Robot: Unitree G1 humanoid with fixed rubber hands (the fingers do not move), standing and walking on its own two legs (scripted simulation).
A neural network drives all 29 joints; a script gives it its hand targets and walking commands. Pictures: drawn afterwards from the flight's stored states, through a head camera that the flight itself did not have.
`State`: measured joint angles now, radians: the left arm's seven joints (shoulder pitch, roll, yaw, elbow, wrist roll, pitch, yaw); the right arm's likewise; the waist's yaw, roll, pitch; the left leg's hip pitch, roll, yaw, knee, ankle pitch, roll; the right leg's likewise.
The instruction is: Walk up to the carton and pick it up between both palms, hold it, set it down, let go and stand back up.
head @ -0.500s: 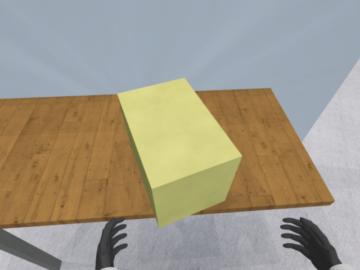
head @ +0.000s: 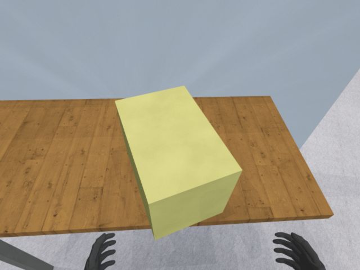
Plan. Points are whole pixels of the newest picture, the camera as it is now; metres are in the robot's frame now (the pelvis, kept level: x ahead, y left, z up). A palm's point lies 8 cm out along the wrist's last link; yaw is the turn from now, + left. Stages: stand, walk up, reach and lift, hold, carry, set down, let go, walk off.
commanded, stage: set down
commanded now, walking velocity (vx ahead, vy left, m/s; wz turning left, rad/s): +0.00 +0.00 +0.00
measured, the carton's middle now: (170, 158) +0.38 +0.05 +0.03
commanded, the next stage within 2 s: let go in 1.48 s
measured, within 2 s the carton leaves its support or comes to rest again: neither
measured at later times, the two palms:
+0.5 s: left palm out of the picture +0.13 +0.21 -0.07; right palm out of the picture +0.15 -0.22 -0.06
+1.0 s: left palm out of the picture +0.13 +0.23 -0.08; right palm out of the picture +0.14 -0.19 -0.08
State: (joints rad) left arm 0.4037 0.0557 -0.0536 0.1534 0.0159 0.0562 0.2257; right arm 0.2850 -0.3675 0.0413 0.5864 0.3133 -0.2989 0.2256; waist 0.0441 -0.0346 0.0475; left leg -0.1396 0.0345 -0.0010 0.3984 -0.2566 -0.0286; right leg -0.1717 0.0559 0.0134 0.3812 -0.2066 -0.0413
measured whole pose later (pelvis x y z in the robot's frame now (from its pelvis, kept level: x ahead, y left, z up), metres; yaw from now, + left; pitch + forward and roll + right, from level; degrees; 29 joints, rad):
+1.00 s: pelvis -0.01 +0.03 +0.00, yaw +0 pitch -3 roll -1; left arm 0.25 0.14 -0.07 0.40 0.00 0.14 0.13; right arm 0.18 -0.20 -0.04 0.74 0.06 -0.23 0.11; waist 0.05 -0.01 0.10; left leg -0.12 0.00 0.01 0.44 -0.27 0.02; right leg -0.13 0.02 0.03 0.39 -0.20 0.00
